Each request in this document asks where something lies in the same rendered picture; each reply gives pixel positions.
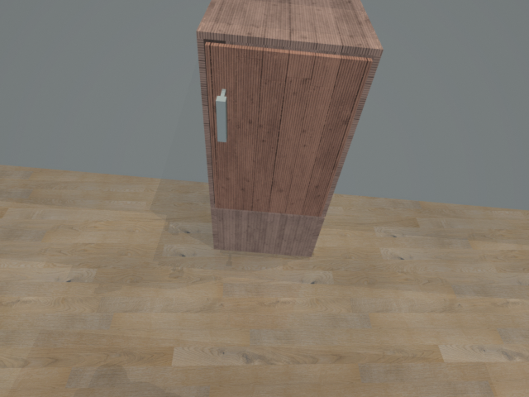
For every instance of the cupboard door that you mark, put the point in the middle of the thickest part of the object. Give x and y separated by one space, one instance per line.
289 114

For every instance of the handle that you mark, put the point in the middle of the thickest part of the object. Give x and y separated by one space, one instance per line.
221 108

